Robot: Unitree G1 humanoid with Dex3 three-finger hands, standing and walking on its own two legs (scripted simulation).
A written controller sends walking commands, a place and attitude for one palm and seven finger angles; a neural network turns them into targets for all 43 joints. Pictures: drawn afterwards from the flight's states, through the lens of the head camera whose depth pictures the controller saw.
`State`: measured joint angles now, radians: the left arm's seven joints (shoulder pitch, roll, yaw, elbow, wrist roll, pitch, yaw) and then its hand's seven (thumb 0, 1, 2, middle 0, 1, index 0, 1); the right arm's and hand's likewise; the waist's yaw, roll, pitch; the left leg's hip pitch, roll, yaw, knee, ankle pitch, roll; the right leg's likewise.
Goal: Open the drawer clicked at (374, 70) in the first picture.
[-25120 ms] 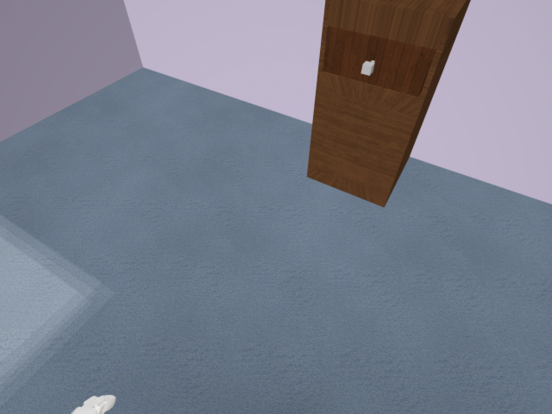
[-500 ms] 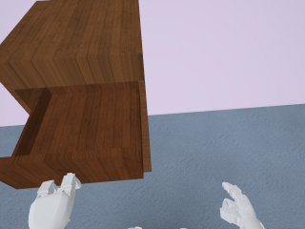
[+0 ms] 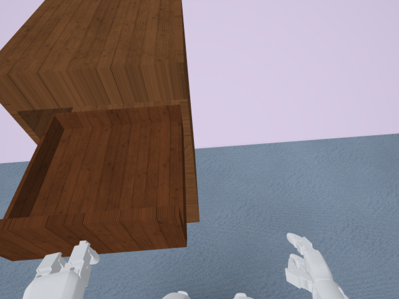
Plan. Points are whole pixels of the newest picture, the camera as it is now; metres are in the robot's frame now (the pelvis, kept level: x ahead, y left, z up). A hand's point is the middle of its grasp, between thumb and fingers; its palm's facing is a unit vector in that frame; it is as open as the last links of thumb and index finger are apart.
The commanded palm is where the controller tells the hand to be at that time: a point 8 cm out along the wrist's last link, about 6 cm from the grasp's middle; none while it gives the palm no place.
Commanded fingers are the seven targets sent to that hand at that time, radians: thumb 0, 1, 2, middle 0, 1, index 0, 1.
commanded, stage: pull the drawer open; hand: left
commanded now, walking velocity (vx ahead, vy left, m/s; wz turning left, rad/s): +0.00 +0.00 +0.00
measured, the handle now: (79, 263) +0.18 +0.25 +0.00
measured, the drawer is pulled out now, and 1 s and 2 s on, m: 0.30 0.30 0.30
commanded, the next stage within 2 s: open the thumb to release the handle in 0.02 s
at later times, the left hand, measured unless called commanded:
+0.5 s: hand (72, 297) +0.12 +0.25 -0.01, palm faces -0.05 -0.07 -1.00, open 9.8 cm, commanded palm +0.10 +0.24 +0.04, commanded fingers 0.00 -0.50 0.30 -0.30 -1.20 -0.30 -1.20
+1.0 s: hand (76, 289) +0.14 +0.25 -0.02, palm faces -0.03 -0.05 -1.00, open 13.8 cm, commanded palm +0.12 +0.25 +0.03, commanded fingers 0.00 -0.50 0.30 -0.30 -1.20 -0.30 -1.20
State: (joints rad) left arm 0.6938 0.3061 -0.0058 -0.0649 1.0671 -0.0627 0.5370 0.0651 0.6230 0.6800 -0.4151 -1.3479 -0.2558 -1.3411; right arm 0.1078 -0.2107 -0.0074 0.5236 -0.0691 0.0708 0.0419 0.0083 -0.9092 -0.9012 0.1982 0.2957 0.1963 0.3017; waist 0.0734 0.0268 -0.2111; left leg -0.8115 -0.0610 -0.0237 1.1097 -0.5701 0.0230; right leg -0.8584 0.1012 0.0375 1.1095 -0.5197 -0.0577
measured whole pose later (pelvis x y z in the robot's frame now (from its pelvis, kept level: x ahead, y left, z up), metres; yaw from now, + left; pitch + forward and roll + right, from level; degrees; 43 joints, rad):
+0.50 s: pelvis +0.00 +0.00 +0.00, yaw +1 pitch +16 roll +0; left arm 0.64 0.33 -0.02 -0.04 1.07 -0.05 0.58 0.01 0.12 0.56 -0.36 -1.27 -0.36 -1.27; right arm 0.12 -0.21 -0.01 0.54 -0.06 0.09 0.00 0.01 -0.91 -0.90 0.20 0.30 0.20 0.30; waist 0.09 0.05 -0.20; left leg -0.83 -0.07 -0.04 1.11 -0.56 0.02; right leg -0.87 0.09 0.02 1.11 -0.52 -0.06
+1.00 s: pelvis -0.01 -0.01 +0.00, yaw +2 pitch +15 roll +1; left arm 0.52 0.33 -0.01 0.08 1.07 -0.04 0.59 0.00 -0.48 0.30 -0.32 -1.20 -0.32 -1.21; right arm 0.11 -0.23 -0.03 0.56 -0.05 0.07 -0.02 0.01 -0.91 -0.90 0.20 0.30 0.20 0.30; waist 0.07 0.04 -0.20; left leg -0.82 -0.06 -0.06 1.09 -0.54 0.00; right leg -0.86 0.10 0.01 1.09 -0.50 -0.07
